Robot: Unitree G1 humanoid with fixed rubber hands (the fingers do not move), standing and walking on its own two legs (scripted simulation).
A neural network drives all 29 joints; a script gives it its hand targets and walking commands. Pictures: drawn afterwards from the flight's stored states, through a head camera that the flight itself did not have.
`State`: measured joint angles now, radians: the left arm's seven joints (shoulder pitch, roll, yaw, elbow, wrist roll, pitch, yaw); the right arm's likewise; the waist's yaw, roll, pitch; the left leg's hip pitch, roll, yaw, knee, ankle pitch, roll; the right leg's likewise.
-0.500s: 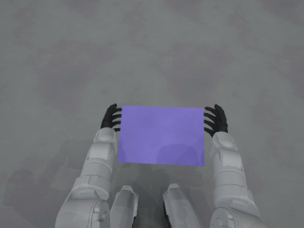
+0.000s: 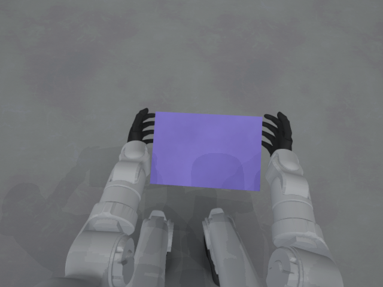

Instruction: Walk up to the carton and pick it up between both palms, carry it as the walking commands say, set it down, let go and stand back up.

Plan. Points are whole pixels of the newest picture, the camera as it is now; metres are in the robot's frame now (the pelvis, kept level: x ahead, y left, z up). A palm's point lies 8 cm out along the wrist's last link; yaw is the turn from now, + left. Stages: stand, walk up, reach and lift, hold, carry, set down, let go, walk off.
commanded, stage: set down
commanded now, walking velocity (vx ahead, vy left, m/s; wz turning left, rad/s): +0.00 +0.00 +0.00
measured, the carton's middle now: (205, 152) +0.41 -0.06 -0.16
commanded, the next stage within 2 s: none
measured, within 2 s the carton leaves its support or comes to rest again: neither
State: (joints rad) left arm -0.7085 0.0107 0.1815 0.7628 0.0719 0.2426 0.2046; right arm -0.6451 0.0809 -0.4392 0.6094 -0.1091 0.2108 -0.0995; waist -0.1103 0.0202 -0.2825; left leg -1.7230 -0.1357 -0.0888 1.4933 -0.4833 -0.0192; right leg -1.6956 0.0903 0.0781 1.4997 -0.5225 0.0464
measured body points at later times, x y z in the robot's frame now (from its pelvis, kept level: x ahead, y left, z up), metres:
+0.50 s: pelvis -0.03 -0.01 -0.08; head +0.22 -0.01 +0.30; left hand +0.45 +0.10 -0.18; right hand +0.42 -0.21 -0.16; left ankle +0.08 +0.11 -0.54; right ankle +0.07 -0.13 -0.54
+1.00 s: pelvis -0.04 -0.01 -0.15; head +0.26 +0.00 +0.19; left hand +0.48 +0.09 -0.27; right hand +0.43 -0.22 -0.24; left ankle +0.08 +0.11 -0.54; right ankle +0.06 -0.13 -0.54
